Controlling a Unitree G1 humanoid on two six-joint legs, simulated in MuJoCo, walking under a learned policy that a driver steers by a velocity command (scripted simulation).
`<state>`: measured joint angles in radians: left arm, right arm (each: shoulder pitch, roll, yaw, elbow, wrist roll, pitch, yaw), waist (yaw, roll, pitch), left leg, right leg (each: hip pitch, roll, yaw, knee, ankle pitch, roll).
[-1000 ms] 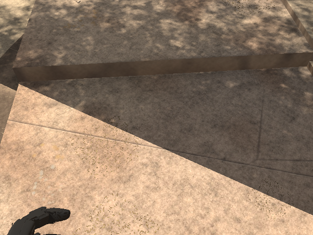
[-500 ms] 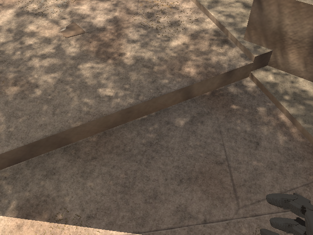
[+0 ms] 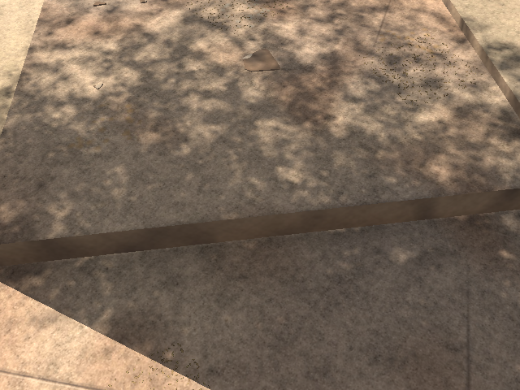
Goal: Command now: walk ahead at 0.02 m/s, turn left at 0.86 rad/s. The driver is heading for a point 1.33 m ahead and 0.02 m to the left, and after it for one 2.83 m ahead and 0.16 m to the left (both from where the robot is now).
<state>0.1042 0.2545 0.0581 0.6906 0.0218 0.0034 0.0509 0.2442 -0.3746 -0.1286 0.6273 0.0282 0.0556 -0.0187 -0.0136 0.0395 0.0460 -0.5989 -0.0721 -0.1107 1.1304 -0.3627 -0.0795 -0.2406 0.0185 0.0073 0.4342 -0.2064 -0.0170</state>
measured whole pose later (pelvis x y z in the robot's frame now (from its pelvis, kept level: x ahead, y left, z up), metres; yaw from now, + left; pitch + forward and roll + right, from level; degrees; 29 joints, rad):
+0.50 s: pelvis +0.02 +0.06 +0.00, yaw +19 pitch +2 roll +0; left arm 0.19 0.32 0.08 0.75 -0.01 0.02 0.02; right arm 0.11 -0.25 -0.03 0.61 -0.03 0.02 -0.02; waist 0.03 -0.04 0.03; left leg -0.27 -0.04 0.00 0.48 -0.23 0.05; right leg -0.52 -0.07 -0.01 0.95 -0.32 0.08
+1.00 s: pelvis +0.19 +0.00 +0.00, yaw -4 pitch +3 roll +1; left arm 0.48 0.28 0.05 0.76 0.02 -0.02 -0.02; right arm 0.13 -0.31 -0.05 0.68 -0.07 -0.03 0.06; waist 0.07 0.05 -0.03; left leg -0.58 0.05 0.01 1.06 -0.29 -0.05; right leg -0.11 0.05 0.06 0.41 -0.37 -0.09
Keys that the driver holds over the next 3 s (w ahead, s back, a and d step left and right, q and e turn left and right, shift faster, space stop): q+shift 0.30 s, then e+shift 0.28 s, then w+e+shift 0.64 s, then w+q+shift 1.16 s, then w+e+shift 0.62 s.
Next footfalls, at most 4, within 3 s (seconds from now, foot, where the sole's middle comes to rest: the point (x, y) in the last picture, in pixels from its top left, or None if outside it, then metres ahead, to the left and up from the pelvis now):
0.26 left None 0.04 0.16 -0.78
0.84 right None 0.12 -0.09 -0.78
1.20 left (250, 359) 0.55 0.08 -0.78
1.56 right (369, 285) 0.75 -0.26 -0.78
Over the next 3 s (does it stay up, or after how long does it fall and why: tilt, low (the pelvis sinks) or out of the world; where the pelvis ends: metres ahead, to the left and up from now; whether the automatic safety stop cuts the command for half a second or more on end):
stays up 1.89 0.14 0.10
